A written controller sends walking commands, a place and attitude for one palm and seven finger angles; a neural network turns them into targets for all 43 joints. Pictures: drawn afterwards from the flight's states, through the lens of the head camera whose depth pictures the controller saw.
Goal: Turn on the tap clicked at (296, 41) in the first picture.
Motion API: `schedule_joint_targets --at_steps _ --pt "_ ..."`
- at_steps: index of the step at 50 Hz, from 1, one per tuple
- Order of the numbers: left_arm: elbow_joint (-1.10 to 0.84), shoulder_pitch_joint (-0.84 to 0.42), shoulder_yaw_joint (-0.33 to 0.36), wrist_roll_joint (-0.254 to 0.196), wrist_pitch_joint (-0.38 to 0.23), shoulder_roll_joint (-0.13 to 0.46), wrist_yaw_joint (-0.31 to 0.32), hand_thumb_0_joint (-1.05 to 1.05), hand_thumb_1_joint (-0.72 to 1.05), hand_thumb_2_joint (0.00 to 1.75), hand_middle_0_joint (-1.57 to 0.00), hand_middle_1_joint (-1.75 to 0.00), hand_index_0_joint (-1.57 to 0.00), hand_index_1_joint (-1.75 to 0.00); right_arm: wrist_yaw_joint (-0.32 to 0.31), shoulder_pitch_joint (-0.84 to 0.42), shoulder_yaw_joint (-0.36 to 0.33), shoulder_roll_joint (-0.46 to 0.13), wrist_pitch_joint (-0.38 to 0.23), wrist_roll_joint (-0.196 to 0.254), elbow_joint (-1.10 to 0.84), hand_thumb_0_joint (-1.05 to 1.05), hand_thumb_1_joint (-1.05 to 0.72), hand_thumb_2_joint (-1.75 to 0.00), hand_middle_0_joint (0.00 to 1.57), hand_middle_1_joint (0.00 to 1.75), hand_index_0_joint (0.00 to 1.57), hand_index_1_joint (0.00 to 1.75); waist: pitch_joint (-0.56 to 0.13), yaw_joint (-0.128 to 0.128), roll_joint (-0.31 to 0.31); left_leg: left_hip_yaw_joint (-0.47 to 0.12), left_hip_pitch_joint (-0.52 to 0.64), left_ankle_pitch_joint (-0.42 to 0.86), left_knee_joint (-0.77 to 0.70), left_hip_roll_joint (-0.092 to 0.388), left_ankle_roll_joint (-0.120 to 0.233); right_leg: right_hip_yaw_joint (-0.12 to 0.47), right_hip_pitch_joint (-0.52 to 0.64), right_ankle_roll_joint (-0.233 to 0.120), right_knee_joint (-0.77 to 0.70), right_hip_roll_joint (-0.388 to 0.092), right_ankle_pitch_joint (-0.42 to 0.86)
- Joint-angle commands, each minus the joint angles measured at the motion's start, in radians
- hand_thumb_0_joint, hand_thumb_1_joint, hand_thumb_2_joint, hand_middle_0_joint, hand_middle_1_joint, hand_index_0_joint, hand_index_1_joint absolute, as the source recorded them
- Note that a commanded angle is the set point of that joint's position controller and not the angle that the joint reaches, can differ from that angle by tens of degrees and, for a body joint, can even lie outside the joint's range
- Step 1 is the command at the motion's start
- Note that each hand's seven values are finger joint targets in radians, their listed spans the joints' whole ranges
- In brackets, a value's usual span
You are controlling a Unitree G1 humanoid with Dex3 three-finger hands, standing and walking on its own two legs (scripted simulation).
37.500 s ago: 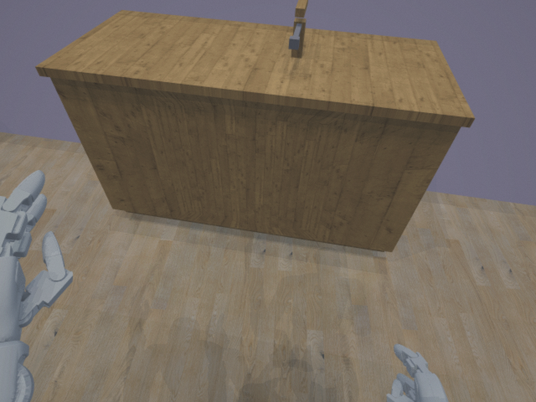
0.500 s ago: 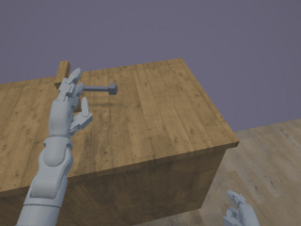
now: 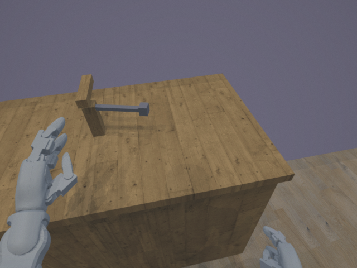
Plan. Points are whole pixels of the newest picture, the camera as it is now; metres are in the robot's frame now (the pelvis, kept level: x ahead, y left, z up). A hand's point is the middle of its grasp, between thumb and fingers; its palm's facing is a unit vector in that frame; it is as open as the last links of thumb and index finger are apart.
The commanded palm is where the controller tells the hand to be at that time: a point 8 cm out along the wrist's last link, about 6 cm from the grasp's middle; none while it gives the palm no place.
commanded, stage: draw the hand back beside the body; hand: left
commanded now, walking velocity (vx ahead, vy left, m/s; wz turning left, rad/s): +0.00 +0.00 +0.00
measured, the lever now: (144, 109) +0.50 +0.16 +0.11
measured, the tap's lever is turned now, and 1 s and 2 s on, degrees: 73 73 73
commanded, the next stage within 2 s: step back with the hand held close in 0.42 s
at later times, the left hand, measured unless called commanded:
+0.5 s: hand (51, 192) +0.19 +0.25 +0.16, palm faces +0.40 -0.86 -0.33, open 7.4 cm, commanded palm +0.15 +0.29 +0.16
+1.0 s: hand (35, 208) +0.16 +0.26 +0.15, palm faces +0.36 -0.83 -0.44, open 7.4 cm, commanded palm +0.11 +0.30 +0.17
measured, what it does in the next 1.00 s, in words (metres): shifts its weight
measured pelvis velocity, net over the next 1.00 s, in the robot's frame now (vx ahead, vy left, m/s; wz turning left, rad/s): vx -0.05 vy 0.02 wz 0.00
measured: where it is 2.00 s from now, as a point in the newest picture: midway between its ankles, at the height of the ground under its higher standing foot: outside the picture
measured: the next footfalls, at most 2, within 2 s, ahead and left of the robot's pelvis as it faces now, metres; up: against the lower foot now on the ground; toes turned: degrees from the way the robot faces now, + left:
right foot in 1.68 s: -0.06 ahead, -0.12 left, +0.00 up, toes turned +1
left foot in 1.94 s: -0.18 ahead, +0.13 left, +0.00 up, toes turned +7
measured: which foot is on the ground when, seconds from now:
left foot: down 0.00-1.00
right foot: down 0.00-1.00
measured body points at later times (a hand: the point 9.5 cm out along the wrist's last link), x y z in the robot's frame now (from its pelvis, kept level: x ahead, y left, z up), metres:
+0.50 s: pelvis -0.01 +0.01 +0.00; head -0.04 -0.01 +0.45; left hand +0.16 +0.29 +0.17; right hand +0.19 -0.20 -0.08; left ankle +0.00 +0.11 -0.75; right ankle -0.02 -0.09 -0.75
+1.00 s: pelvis -0.05 +0.02 -0.01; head -0.03 +0.01 +0.44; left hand +0.14 +0.30 +0.18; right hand +0.13 -0.22 -0.10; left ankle +0.00 +0.11 -0.75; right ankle -0.02 -0.09 -0.75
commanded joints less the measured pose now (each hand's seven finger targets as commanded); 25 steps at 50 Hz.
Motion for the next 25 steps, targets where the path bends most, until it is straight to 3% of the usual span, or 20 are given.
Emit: schedule_joint_targets --at_steps 1,4,7,8,11,14,15,18,20,25 --pt "-0.251 -0.103 0.131 0.002 -0.068 0.181 0.021 0.00 0.90 0.90 -0.20 -0.30 -0.20 -0.30 -0.013 -0.158 -0.037 -0.103 -0.065 0.003 -0.175 0.00 -0.90 -0.90 0.20 0.30 0.20 0.30 -0.092 0.002 0.014 -0.053 0.035 0.187 -0.032 0.024 0.027 0.050 -0.042 0.001 -0.052 -0.052 0.186" --pt "-0.249 -0.026 0.159 -0.004 -0.068 0.190 0.023 0.00 0.90 0.90 -0.20 -0.30 -0.20 -0.30 -0.016 -0.154 -0.043 -0.108 -0.072 0.002 -0.176 0.00 -0.90 -0.90 0.20 0.30 0.20 0.30 -0.081 0.006 -0.037 -0.054 0.022 0.180 -0.026 0.027 0.031 0.050 -0.045 0.003 -0.054 -0.053 0.184" --pt "-0.268 0.023 0.181 -0.003 -0.069 0.200 0.026 0.00 0.90 0.90 -0.20 -0.30 -0.20 -0.30 -0.017 -0.153 -0.044 -0.108 -0.077 0.003 -0.176 0.00 -0.90 -0.90 0.20 0.30 0.20 0.30 -0.070 0.008 0.010 -0.056 0.014 0.167 -0.027 0.028 0.027 0.049 -0.051 0.001 -0.052 -0.053 0.164" --pt "-0.281 -0.010 0.150 -0.002 -0.070 0.173 0.024 0.00 0.90 0.90 -0.20 -0.30 -0.20 -0.30 -0.016 -0.153 -0.040 -0.107 -0.080 0.004 -0.173 0.00 -0.90 -0.90 0.20 0.30 0.20 0.30 -0.060 -0.001 0.011 -0.062 0.010 0.152 -0.031 0.026 0.024 0.048 -0.060 0.001 -0.054 -0.052 0.146" --pt "-0.283 -0.083 0.144 0.006 -0.073 0.183 0.034 0.00 0.90 0.90 -0.20 -0.30 -0.20 -0.30 -0.022 -0.157 -0.041 -0.114 -0.094 0.003 -0.166 0.00 -0.90 -0.90 0.20 0.30 0.20 0.30 -0.046 -0.010 0.023 -0.070 0.016 0.109 -0.036 0.024 0.025 0.048 -0.081 0.000 -0.059 -0.049 0.103" --pt "-0.257 -0.068 0.148 0.006 -0.074 0.183 0.038 0.00 0.90 0.90 -0.20 -0.30 -0.20 -0.30 -0.026 -0.156 -0.044 -0.116 -0.101 0.001 -0.165 0.00 -0.90 -0.90 0.20 0.30 0.20 0.30 -0.044 -0.003 -0.032 -0.074 0.009 0.092 -0.042 0.022 0.030 0.045 -0.076 0.001 -0.057 -0.049 0.086" --pt "-0.254 -0.068 0.148 0.005 -0.074 0.182 0.037 0.00 0.90 0.90 -0.20 -0.30 -0.20 -0.30 -0.025 -0.161 -0.041 -0.115 -0.101 0.003 -0.161 0.00 -0.90 -0.90 0.20 0.30 0.20 0.30 -0.040 -0.005 -0.006 -0.077 0.012 0.094 -0.044 0.022 0.030 0.048 -0.079 0.000 -0.056 -0.050 0.085" --pt "-0.251 -0.042 0.148 0.003 -0.078 0.175 0.037 0.00 0.90 0.90 -0.20 -0.30 -0.20 -0.30 -0.024 -0.158 -0.042 -0.113 -0.101 0.001 -0.160 0.00 -0.90 -0.90 0.20 0.30 0.20 0.30 -0.053 0.002 -0.020 -0.075 0.010 0.095 -0.046 0.023 0.028 0.048 -0.067 -0.002 -0.054 -0.049 0.089" --pt "-0.271 -0.040 0.158 0.005 -0.079 0.185 0.036 0.00 0.90 0.90 -0.20 -0.30 -0.20 -0.30 -0.022 -0.155 -0.040 -0.112 -0.102 0.000 -0.159 0.00 -0.90 -0.90 0.20 0.30 0.20 0.30 -0.059 0.002 0.019 -0.077 0.005 0.113 -0.047 0.022 0.024 0.049 -0.055 -0.005 -0.048 -0.051 0.104" --pt "-0.267 -0.034 0.161 0.003 -0.077 0.182 0.032 0.00 0.90 0.90 -0.20 -0.30 -0.20 -0.30 -0.020 -0.152 -0.040 -0.111 -0.097 0.001 -0.161 0.00 -0.90 -0.90 0.20 0.30 0.20 0.30 -0.045 0.000 -0.004 -0.077 -0.004 0.122 -0.048 0.025 0.024 0.047 -0.054 -0.005 -0.051 -0.050 0.111"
